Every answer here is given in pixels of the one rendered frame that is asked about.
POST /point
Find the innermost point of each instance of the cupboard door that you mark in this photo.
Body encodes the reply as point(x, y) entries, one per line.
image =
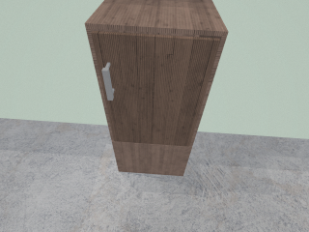
point(159, 83)

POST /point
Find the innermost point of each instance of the handle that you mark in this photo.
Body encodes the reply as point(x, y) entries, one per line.
point(107, 82)

